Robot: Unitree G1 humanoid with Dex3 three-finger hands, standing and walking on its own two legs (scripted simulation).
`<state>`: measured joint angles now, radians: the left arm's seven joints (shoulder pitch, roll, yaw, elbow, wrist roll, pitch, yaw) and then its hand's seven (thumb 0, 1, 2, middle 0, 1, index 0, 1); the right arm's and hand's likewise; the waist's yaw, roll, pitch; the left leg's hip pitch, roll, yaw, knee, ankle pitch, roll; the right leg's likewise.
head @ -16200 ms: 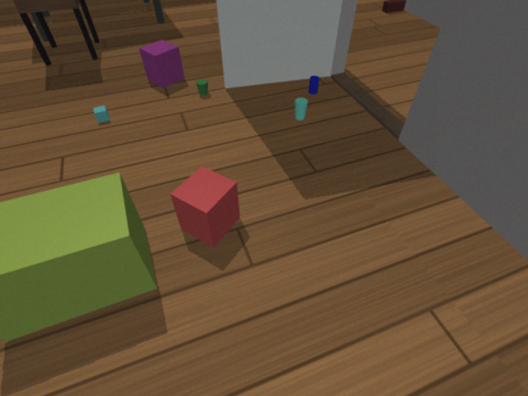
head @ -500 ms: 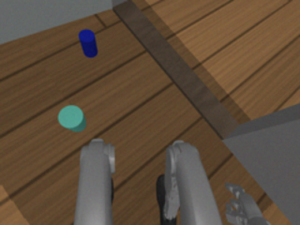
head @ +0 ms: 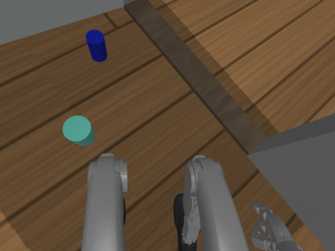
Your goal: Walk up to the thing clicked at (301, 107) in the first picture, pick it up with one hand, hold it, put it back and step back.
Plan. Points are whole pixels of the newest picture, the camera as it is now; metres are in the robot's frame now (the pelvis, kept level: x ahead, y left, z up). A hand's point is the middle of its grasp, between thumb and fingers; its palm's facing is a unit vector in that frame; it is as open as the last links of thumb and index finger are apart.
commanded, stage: go down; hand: left
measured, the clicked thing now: (81, 133) +0.43 +0.27 -0.34
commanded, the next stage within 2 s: approach in 0.62 s
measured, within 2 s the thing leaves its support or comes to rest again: neither
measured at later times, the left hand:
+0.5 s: hand out of the picture +0.35 +0.42 -0.04, palm faces +0.16 -0.92 -0.37, open 16.4 cm
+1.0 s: hand out of the picture +0.35 +0.40 -0.08, palm faces +0.19 -0.97 -0.16, open 16.6 cm
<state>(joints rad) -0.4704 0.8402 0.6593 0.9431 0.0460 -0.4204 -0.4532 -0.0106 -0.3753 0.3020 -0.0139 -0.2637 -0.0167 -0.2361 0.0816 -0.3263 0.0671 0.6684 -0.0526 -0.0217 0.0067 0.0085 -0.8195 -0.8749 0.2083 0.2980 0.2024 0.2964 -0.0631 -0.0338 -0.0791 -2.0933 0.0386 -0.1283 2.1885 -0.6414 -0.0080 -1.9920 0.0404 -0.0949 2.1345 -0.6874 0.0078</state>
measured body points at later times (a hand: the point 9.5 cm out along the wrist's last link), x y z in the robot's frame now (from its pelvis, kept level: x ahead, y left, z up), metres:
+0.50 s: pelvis +0.00 +0.00 -0.02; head +0.21 +0.08 +0.38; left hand +0.34 +0.47 -0.02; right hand +0.17 -0.27 -0.12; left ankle +0.10 +0.13 -0.37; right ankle +0.10 -0.12 -0.37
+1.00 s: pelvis +0.00 +0.00 -0.04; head +0.20 +0.08 +0.35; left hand +0.33 +0.45 -0.07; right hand +0.18 -0.27 -0.14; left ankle +0.10 +0.13 -0.37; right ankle +0.10 -0.12 -0.37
